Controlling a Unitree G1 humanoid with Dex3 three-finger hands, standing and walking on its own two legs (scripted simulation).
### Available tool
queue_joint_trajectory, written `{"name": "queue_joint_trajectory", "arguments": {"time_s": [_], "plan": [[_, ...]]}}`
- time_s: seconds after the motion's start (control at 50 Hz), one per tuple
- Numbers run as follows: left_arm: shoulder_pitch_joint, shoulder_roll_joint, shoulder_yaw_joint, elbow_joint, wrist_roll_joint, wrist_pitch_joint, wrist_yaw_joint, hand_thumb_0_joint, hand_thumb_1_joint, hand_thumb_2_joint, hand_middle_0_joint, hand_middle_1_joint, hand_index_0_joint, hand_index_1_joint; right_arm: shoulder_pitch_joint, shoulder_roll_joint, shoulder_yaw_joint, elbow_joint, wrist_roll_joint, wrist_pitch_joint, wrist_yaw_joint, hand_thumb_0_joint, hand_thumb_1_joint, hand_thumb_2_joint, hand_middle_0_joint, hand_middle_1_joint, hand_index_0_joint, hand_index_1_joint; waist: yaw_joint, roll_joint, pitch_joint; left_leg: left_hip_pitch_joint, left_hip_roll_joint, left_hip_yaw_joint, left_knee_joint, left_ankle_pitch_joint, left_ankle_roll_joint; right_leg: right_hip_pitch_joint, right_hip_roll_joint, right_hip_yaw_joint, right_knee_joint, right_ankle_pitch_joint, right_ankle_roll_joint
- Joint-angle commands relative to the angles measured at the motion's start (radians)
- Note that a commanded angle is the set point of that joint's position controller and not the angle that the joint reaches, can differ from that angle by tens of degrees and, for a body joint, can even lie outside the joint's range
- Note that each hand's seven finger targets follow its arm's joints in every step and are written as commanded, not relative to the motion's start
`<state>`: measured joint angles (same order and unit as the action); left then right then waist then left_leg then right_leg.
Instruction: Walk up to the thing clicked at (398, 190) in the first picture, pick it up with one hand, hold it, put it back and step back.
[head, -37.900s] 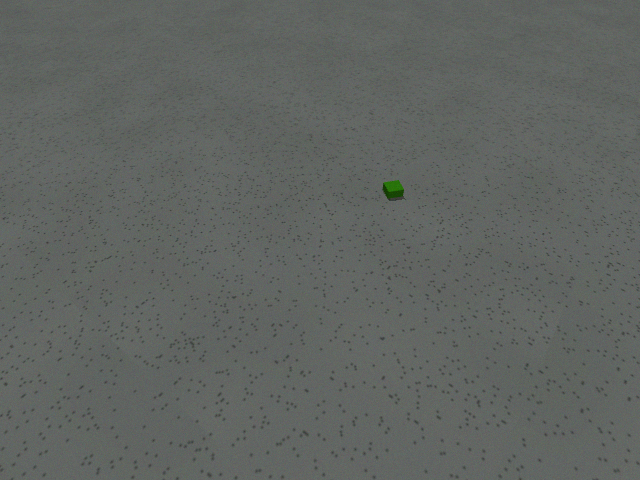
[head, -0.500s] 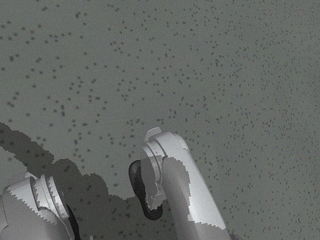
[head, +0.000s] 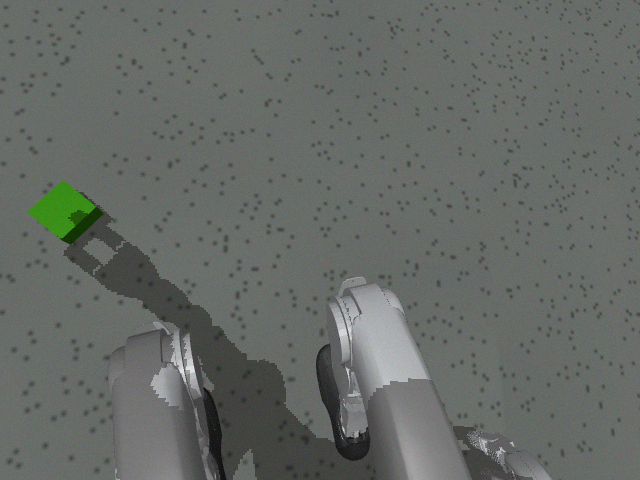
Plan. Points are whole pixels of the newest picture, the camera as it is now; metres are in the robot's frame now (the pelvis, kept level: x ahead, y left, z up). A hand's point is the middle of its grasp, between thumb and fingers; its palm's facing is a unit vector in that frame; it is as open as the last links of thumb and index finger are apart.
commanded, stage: go down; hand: left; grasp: from above
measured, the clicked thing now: (67, 212) +0.54 +0.32 -0.37
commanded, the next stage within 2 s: withdraw in 1.76 s
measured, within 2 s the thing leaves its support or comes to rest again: neither
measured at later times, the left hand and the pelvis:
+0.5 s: hand out of the picture +0.51 +0.37 +0.02, palm faces -0.31 -0.28 -0.91, open 13.5 cm; pelvis +0.00 +0.01 +0.07, yaw +1 degrees
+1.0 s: hand out of the picture +0.51 +0.38 +0.05, palm faces -0.31 -0.28 -0.91, open 13.3 cm; pelvis +0.01 +0.01 +0.11, yaw +1 degrees
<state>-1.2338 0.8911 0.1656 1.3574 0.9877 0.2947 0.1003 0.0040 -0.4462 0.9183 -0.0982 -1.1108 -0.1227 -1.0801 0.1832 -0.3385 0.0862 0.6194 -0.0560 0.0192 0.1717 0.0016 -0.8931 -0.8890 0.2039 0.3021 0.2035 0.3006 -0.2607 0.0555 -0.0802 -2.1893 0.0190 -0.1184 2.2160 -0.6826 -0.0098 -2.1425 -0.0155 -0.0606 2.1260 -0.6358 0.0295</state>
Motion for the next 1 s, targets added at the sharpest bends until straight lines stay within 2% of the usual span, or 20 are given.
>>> {"name": "queue_joint_trajectory", "arguments": {"time_s": [0.0, 0.02, 0.04, 0.06, 0.08, 0.1, 0.12, 0.14, 0.16, 0.18, 0.24, 0.32, 0.4, 0.5, 0.54, 0.68, 0.7, 0.78, 0.84, 0.98], "plan": [[-0.302, 0.272, -0.015, -0.088, 0.021, 0.019, -0.007, 0.0, -0.428, 0.868, -0.077, -1.154, -0.121, -1.105, 0.281, -0.199, -0.078, 0.021, -0.004, 0.012, -0.013, 0.0, -0.887, -0.893, 0.201, 0.3, 0.201, 0.3, -0.007, 0.196, -0.667, 0.43, -0.013, 0.106, -0.267, 0.204, 0.038, 0.478, 0.05, -0.04, -0.268, 0.176, -0.061], [-0.374, 0.294, -0.011, -0.192, 0.024, 0.005, -0.014, 0.0, -0.428, 0.871, -0.077, -1.147, -0.12, -1.099, 0.275, -0.204, -0.08, 0.006, -0.006, 0.013, -0.017, 0.0, -0.886, -0.893, 0.201, 0.3, 0.201, 0.3, -0.015, 0.208, -0.684, 0.432, -0.014, 0.107, -0.266, 0.214, 0.038, 0.482, 0.048, -0.038, -0.277, 0.185, -0.061], [-0.321, 0.297, -0.015, -0.101, 0.036, 0.013, -0.021, 0.0, -0.426, 0.867, -0.076, -1.158, -0.121, -1.108, 0.282, -0.198, -0.078, 0.025, -0.003, 0.018, -0.02, 0.0, -0.887, -0.894, 0.201, 0.3, 0.201, 0.3, -0.008, 0.182, -0.658, 0.426, -0.012, 0.11, -0.279, 0.185, 0.04, 0.487, 0.052, -0.033, -0.292, 0.154, -0.061], [-0.33, 0.275, -0.018, -0.113, 0.033, 0.005, -0.026, 0.0, -0.421, 0.864, -0.076, -1.151, -0.122, -1.1, 0.283, -0.212, -0.084, 0.012, -0.005, 0.018, -0.028, 0.0, -0.885, -0.892, 0.201, 0.3, 0.201, 0.3, -0.023, 0.154, -0.614, 0.403, -0.014, 0.105, -0.278, 0.174, 0.04, 0.45, 0.05, -0.041, -0.296, 0.138, -0.065], [-0.322, 0.304, -0.009, -0.149, 0.042, -0.001, -0.033, 0.0, -0.416, 0.856, -0.077, -1.16, -0.126, -1.106, 0.282, -0.202, -0.083, 0.018, -0.006, 0.021, -0.031, 0.0, -0.886, -0.892, 0.201, 0.3, 0.201, 0.3, -0.002, 0.188, -0.648, 0.433, -0.012, 0.11, -0.29, 0.168, 0.038, 0.477, 0.051, -0.034, -0.296, 0.127, -0.068], [-0.403, 0.313, -0.005, -0.274, 0.037, -0.018, -0.037, 0.0, -0.405, 0.846, -0.077, -1.171, -0.131, -1.111, 0.274, -0.202, -0.088, -0.009, -0.003, 0.019, -0.036, 0.0, -0.886, -0.892, 0.201, 0.3, 0.201, 0.3, 0.002, 0.226, -0.728, 0.48, -0.014, 0.111, -0.294, 0.207, 0.035, 0.501, 0.045, -0.033, -0.298, 0.167, -0.067], [-0.333, 0.291, -0.018, -0.186, 0.048, -0.009, -0.043, 0.0, -0.404, 0.845, -0.076, -1.168, -0.13, -1.109, 0.27, -0.204, -0.089, -0.011, 0.004, 0.02, -0.042, 0.0, -0.886, -0.892, 0.201, 0.3, 0.201, 0.3, 0.007, 0.199, -0.711, 0.492, -0.012, 0.109, -0.307, 0.199, 0.036, 0.502, 0.047, -0.035, -0.307, 0.161, -0.066], [-0.393, 0.335, 0.0, -0.305, 0.048, -0.021, -0.047, 0.0, -0.414, 0.852, -0.078, -1.156, -0.128, -1.1, 0.272, -0.201, -0.091, -0.017, 0.005, 0.021, -0.045, 0.0, -0.887, -0.893, 0.201, 0.3, 0.201, 0.3, 0.019, 0.246, -0.775, 0.522, -0.011, 0.115, -0.308, 0.23, 0.035, 0.543, 0.044, -0.028, -0.307, 0.196, -0.065], [-0.34, 0.327, -0.001, -0.251, 0.059, -0.012, -0.051, 0.0, -0.417, 0.854, -0.076, -1.15, -0.124, -1.097, 0.278, -0.206, -0.091, -0.015, 0.012, 0.026, -0.052, 0.0, -0.888, -0.893, 0.201, 0.3, 0.201, 0.3, 0.022, 0.228, -0.764, 0.536, -0.013, 0.114, -0.327, 0.237, 0.036, 0.547, 0.041, -0.031, -0.322, 0.203, -0.064], [-0.36, 0.33, 0.006, -0.318, 0.045, -0.017, -0.054, 0.0, -0.42, 0.855, -0.075, -1.148, -0.123, -1.095, 0.278, -0.201, -0.094, -0.018, 0.013, 0.027, -0.057, 0.0, -0.886, -0.892, 0.201, 0.3, 0.201, 0.3, 0.031, 0.259, -0.8, 0.574, -0.012, 0.111, -0.344, 0.25, 0.03, 0.554, 0.041, -0.032, -0.318, 0.209, -0.068], [-0.323, 0.31, 0.004, -0.303, 0.039, -0.012, -0.066, 0.0, -0.434, 0.869, -0.075, -1.123, -0.114, -1.078, 0.281, -0.205, -0.102, -0.022, 0.021, 0.037, -0.074, 0.0, -0.885, -0.892, 0.201, 0.3, 0.201, 0.3, 0.032, 0.269, -0.773, 0.613, -0.011, 0.1, -0.396, 0.223, 0.027, 0.531, 0.042, -0.042, -0.349, 0.175, -0.074], [-0.329, 0.316, 0.01, -0.377, 0.042, -0.005, -0.078, 0.0, -0.433, 0.865, -0.075, -1.123, -0.116, -1.077, 0.287, -0.195, -0.104, -0.022, 0.035, 0.047, -0.089, 0.0, -0.885, -0.892, 0.201, 0.3, 0.201, 0.3, 0.051, 0.31, -0.851, 0.719, -0.007, 0.084, -0.443, 0.28, 0.025, 0.561, 0.041, -0.043, -0.368, 0.222, -0.074], [-0.28, 0.254, -0.012, -0.299, 0.034, 0.005, -0.083, 0.0, -0.428, 0.859, -0.073, -1.125, -0.118, -1.075, 0.276, -0.191, -0.104, -0.007, 0.035, 0.045, -0.104, 0.0, -0.881, -0.89, 0.201, 0.3, 0.201, 0.3, 0.028, 0.261, -0.721, 0.719, -0.005, 0.054, -0.497, 0.237, 0.021, 0.517, 0.046, -0.054, -0.412, 0.187, -0.077], [-0.264, 0.239, -0.025, -0.26, 0.037, 0.001, -0.074, 0.0, -0.394, 0.83, -0.081, -1.141, -0.137, -1.079, 0.264, -0.171, -0.093, 0.001, 0.034, 0.034, -0.11, 0.0, -0.882, -0.889, 0.201, 0.3, 0.201, 0.3, 0.029, 0.23, -0.712, 0.728, -0.001, 0.062, -0.537, 0.241, 0.025, 0.572, 0.047, -0.047, -0.45, 0.197, -0.07], [-0.264, 0.211, -0.04, -0.217, 0.034, -0.002, -0.068, 0.0, -0.39, 0.825, -0.079, -1.153, -0.138, -1.088, 0.26, -0.173, -0.09, 0.005, 0.032, 0.027, -0.112, 0.0, -0.883, -0.889, 0.201, 0.3, 0.201, 0.3, 0.017, 0.223, -0.659, 0.722, 0.0, 0.065, -0.543, 0.248, 0.025, 0.563, 0.046, -0.047, -0.468, 0.199, -0.073], [-0.269, 0.225, -0.038, -0.19, 0.043, -0.012, -0.027, 0.0, -0.381, 0.816, -0.088, -1.145, -0.148, -1.079, 0.247, -0.156, -0.084, 0.012, 0.033, 0.009, -0.114, 0.0, -0.883, -0.89, 0.201, 0.3, 0.201, 0.3, 0.024, 0.235, -0.673, 0.769, 0.003, 0.073, -0.589, 0.242, 0.025, 0.618, 0.048, -0.04, -0.506, 0.204, -0.068], [-0.306, 0.226, -0.038, -0.238, 0.039, -0.018, -0.022, 0.0, -0.386, 0.82, -0.084, -1.142, -0.143, -1.077, 0.248, -0.153, -0.083, 0.015, 0.031, 0.007, -0.113, 0.0, -0.882, -0.889, 0.201, 0.3, 0.201, 0.3, 0.019, 0.272, -0.69, 0.78, 0.004, 0.08, -0.588, 0.256, 0.024, 0.621, 0.046, -0.035, -0.51, 0.218, -0.068], [-0.287, 0.238, -0.025, -0.224, 0.034, -0.018, -0.014, 0.0, -0.403, 0.843, -0.086, -1.125, -0.136, -1.069, 0.247, -0.161, -0.085, 0.016, 0.033, 0.005, -0.111, 0.0, -0.884, -0.891, 0.201, 0.3, 0.201, 0.3, 0.024, 0.287, -0.695, 0.836, 0.011, 0.052, -0.608, 0.279, 0.019, 0.601, 0.047, -0.043, -0.506, 0.226, -0.07], [-0.298, 0.246, -0.017, -0.255, 0.03, -0.015, -0.004, 0.0, -0.393, 0.831, -0.095, -1.116, -0.145, -1.06, 0.248, -0.154, -0.086, 0.015, 0.035, 0.005, -0.108, 0.0, -0.885, -0.891, 0.201, 0.3, 0.2, 0.3, 0.031, 0.307, -0.752, 0.866, 0.011, 0.061, -0.61, 0.319, 0.02, 0.634, 0.049, -0.038, -0.515, 0.254, -0.068], [-0.243, 0.27, -0.006, -0.207, 0.024, -0.006, -0.009, 0.0, -0.408, 0.845, -0.101, -1.101, -0.144, -1.053, 0.245, -0.146, -0.084, 0.013, 0.036, 0.006, -0.105, 0.0, -0.887, -0.892, 0.201, 0.3, 0.2, 0.3, 0.042, 0.24, -0.728, 0.812, 0.011, 0.074, -0.636, 0.26, 0.03, 0.715, 0.055, -0.031, -0.561, 0.22, -0.064]]}}
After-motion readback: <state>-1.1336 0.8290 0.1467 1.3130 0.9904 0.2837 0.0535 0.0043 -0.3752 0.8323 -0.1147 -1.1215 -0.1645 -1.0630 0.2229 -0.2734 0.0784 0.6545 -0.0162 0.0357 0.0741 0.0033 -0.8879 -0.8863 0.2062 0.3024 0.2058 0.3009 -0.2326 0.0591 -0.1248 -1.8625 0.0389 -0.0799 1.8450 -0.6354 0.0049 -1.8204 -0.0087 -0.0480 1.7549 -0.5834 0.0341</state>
